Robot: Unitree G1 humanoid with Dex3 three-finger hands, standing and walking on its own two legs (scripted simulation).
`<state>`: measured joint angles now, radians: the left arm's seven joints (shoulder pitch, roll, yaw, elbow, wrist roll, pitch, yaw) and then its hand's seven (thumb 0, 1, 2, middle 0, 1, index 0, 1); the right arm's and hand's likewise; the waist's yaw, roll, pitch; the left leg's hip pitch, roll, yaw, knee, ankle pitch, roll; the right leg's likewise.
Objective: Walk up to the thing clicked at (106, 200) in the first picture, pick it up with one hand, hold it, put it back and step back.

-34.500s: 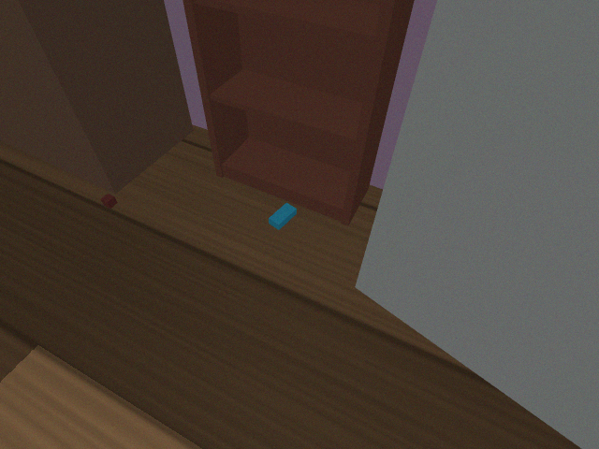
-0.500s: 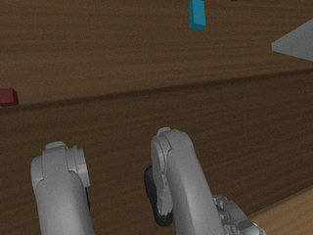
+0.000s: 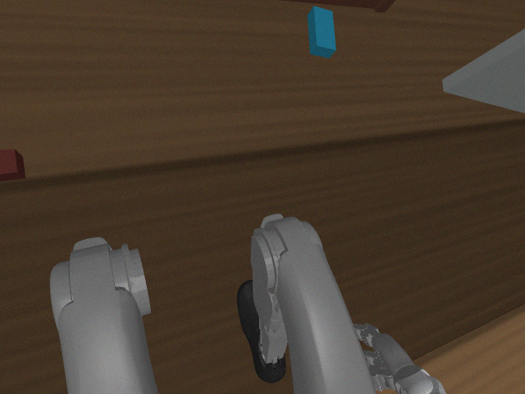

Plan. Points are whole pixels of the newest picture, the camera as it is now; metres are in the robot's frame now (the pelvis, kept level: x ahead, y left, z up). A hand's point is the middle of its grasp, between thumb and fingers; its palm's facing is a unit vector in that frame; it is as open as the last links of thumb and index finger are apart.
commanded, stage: rise first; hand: left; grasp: from above
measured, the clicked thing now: (5, 165) +0.47 +0.35 -0.29
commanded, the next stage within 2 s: approach in 0.06 s
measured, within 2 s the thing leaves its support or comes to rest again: neither
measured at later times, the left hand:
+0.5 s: hand out of the picture +0.46 +0.34 -0.17, palm faces -0.41 -0.08 -0.91, open 9.8 cm
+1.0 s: hand out of the picture +0.44 +0.37 -0.18, palm faces -0.50 -0.11 -0.86, open 10.8 cm
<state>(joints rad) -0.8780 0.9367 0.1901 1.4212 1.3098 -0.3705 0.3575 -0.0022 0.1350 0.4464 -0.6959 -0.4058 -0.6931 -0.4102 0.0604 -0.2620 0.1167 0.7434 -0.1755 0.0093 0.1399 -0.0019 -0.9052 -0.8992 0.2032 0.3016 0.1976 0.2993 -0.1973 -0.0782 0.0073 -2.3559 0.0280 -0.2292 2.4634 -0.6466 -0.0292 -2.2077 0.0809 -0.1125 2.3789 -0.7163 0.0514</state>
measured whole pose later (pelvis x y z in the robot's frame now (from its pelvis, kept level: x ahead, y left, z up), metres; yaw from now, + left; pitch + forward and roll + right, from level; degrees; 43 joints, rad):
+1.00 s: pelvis +0.00 +0.00 +0.00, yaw +0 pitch +31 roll -10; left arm -0.99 0.97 0.09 1.46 1.22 -0.29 0.28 0.00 -0.01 0.53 -0.54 -0.55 -0.56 -0.53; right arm 0.11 -0.28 0.17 0.71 -0.18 -0.03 0.12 0.00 -0.90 -0.89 0.20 0.30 0.20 0.30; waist -0.25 -0.08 0.06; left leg -2.36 0.03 -0.23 2.45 -0.65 -0.04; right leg -2.22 0.08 -0.11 2.37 -0.71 0.05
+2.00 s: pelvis +0.00 +0.00 -0.01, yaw -4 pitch +27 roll -13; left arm -0.97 1.06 0.15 1.65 1.28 -0.30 0.53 0.00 -0.21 0.69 -0.36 -0.69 -0.36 -0.68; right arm 0.02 -0.31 0.28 0.67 -0.27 -0.15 0.19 0.00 -0.90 -0.90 0.20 0.30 0.20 0.30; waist -0.32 -0.17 0.15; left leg -2.35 0.04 -0.30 2.54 -0.69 -0.04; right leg -2.20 0.11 -0.16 2.40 -0.72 0.07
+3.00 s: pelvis +0.00 +0.00 -0.01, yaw -5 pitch +25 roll -14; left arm -0.98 1.08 0.13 1.68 1.28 -0.30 0.58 0.00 -0.14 0.70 -0.41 -0.68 -0.40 -0.69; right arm 0.02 -0.33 0.33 0.67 -0.29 -0.18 0.20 0.00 -0.90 -0.90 0.20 0.30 0.20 0.30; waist -0.33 -0.19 0.17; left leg -2.35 0.04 -0.32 2.56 -0.69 -0.04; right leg -2.20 0.12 -0.18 2.40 -0.70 0.07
